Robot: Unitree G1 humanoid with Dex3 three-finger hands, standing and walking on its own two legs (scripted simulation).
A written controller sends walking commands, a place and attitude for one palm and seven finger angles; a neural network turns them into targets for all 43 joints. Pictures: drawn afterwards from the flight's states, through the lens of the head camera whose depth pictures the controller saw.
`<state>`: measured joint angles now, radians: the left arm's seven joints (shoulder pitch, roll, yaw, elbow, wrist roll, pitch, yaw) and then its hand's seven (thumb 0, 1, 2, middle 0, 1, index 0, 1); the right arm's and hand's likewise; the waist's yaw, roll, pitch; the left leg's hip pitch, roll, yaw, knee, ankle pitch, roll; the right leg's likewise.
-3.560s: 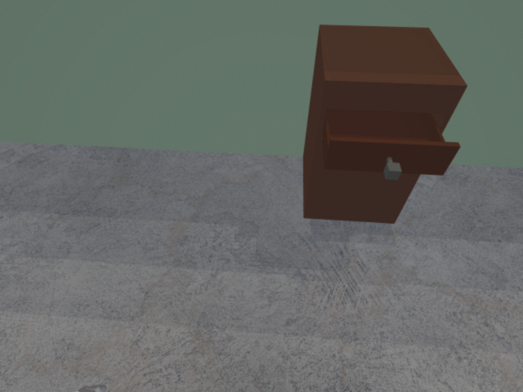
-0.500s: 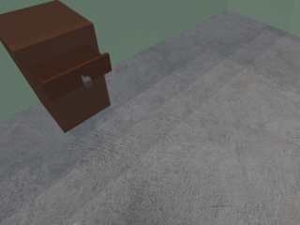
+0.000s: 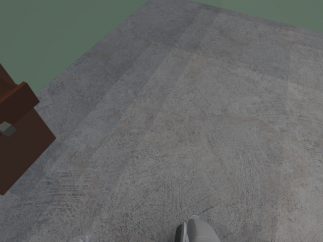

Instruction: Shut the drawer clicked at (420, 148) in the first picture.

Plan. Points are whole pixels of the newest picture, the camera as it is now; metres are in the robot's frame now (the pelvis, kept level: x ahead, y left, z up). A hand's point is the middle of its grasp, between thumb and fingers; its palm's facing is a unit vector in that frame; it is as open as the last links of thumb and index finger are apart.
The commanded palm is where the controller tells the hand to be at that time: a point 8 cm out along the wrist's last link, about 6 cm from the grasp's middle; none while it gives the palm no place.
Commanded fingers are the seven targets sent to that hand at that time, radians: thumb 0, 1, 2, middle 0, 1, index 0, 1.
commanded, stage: walk to a spot facing it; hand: left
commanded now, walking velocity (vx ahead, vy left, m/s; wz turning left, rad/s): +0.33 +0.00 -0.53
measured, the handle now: (3, 127) +0.54 +0.63 -0.21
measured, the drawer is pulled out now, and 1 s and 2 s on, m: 0.17 0.17 0.17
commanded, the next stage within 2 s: turn to face it in 0.94 s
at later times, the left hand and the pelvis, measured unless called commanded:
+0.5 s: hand (117, 203) +0.24 +0.13 -0.16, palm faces -0.07 -0.98 -0.19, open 7.3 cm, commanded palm none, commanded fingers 0.00 0.90 0.90 -0.20 -0.30 -0.20 -0.30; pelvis +0.21 -0.05 +0.01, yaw -10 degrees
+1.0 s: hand (138, 119) +0.56 +0.09 -0.16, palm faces -0.38 -0.91 -0.18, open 7.4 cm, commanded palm none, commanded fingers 0.00 0.90 0.90 -0.20 -0.30 -0.20 -0.30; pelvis +0.41 -0.05 +0.01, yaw -26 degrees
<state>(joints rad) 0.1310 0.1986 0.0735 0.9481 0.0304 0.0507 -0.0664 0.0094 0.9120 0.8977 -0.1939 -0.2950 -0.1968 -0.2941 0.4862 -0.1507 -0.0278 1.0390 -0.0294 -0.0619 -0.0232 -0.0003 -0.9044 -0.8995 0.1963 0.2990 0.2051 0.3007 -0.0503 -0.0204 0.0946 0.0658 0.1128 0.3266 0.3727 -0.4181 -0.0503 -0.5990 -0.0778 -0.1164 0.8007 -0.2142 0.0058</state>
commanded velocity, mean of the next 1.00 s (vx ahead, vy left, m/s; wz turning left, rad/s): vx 0.26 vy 0.00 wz -0.43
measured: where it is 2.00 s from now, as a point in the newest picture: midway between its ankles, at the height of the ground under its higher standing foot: (177, 186)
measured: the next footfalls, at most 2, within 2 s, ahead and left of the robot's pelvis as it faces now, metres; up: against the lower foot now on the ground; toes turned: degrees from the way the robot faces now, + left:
right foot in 0.08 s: +0.19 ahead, -0.12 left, +0.00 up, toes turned -11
left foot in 0.62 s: +0.41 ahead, +0.06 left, +0.00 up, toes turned -6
